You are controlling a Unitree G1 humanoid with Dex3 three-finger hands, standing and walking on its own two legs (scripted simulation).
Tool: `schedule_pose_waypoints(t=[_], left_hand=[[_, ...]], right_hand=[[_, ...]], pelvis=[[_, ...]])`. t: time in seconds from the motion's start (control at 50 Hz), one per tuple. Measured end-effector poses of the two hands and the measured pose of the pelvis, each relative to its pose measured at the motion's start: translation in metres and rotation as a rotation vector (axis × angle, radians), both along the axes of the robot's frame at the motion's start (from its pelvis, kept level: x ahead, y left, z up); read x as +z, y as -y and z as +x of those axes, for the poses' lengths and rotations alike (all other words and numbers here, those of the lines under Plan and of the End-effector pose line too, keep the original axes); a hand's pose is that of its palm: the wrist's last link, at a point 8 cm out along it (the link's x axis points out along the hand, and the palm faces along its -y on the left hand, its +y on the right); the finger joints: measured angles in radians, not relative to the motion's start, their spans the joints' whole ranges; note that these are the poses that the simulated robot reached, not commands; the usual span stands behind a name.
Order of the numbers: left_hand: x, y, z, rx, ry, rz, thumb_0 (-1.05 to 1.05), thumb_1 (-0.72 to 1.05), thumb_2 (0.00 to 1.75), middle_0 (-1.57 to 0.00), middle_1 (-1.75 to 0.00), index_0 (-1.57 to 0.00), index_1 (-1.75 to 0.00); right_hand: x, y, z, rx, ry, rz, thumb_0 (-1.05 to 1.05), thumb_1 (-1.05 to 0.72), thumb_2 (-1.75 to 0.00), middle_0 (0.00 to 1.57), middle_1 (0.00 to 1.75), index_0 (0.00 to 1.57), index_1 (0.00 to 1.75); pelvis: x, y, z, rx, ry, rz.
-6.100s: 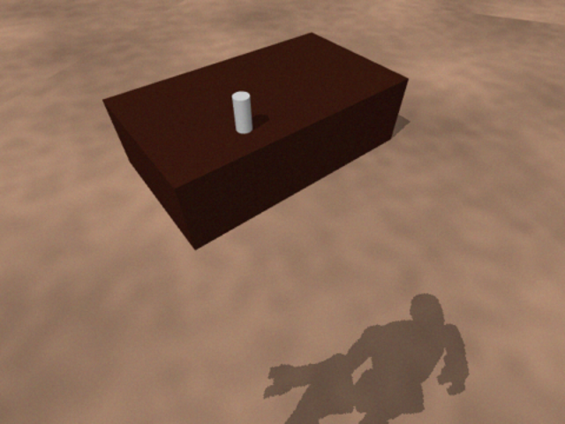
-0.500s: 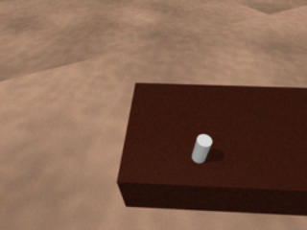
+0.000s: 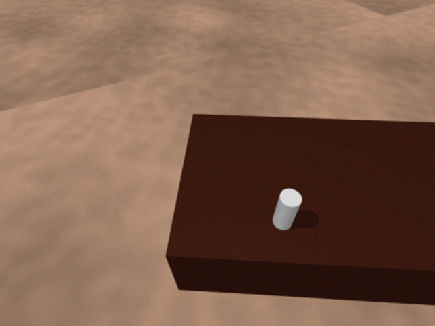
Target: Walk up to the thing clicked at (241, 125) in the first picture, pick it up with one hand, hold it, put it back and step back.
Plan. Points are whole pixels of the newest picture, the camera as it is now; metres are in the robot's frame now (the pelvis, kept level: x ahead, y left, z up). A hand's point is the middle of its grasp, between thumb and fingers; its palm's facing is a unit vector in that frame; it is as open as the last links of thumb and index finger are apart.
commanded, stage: stand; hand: right
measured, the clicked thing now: (286, 210) +0.53 -0.23 -0.31
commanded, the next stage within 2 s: go down in 1.64 s
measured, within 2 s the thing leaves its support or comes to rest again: neither
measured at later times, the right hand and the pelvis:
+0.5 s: hand out of the picture +0.09 -0.25 -0.16, palm faces -0.03 +0.94 -0.34, open 7.4 cm; pelvis +0.02 +0.00 +0.00, yaw +0 degrees
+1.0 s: hand out of the picture +0.09 -0.25 -0.16, palm faces -0.02 +0.94 -0.34, open 7.4 cm; pelvis +0.02 +0.00 +0.00, yaw +0 degrees
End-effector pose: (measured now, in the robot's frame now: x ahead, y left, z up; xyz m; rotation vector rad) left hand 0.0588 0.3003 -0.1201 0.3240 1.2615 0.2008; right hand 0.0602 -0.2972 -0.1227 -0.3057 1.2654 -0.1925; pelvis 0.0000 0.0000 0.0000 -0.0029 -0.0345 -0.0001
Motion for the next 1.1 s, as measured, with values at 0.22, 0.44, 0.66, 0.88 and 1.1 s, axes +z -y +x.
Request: schedule_pose_waypoints(t=[0.22,0.44,0.66,0.88,1.1], left_hand=[[0.001,0.0,0.016,-0.005,0.02,-0.002,0.0,0.9,0.9,-0.2,-0.3,-0.2,-0.3],[0.002,-0.001,0.025,-0.005,0.022,0.001,0.0,0.9,0.9,-0.2,-0.3,-0.2,-0.3],[0.003,-0.001,0.027,-0.001,0.025,0.004,0.0,0.9,0.9,-0.2,-0.3,-0.2,-0.3],[0.001,0.0,0.024,0.001,0.016,0.001,0.0,0.9,0.9,-0.2,-0.3,-0.2,-0.3],[0.002,-0.001,0.022,-0.001,0.031,0.001,0.0,0.9,0.9,-0.2,-0.3,-0.2,-0.3]], right_hand=[[0.003,0.0,0.016,0.009,0.018,-0.007,0.01,-0.9,-0.89,0.2,0.3,0.21,0.3],[0.003,-0.002,0.027,0.017,0.028,-0.006,0.01,-0.9,-0.89,0.2,0.3,0.21,0.3],[0.002,-0.003,0.032,0.013,0.038,-0.005,0.01,-0.9,-0.89,0.2,0.3,0.21,0.3],[0.003,-0.001,0.028,0.009,0.028,-0.009,0.01,-0.9,-0.89,0.2,0.3,0.21,0.3],[0.004,-0.002,0.025,0.008,0.04,-0.009,0.01,-0.9,-0.89,0.2,0.3,0.21,0.3]], pelvis=[[0.0,-0.001,0.009,0.001,-0.005,-0.001],[0.001,-0.002,0.015,0.0,-0.009,0.001],[0.001,-0.002,0.018,0.0,-0.004,0.0],[0.001,-0.001,0.018,-0.002,-0.005,0.0],[0.001,-0.002,0.014,-0.002,0.003,0.0]])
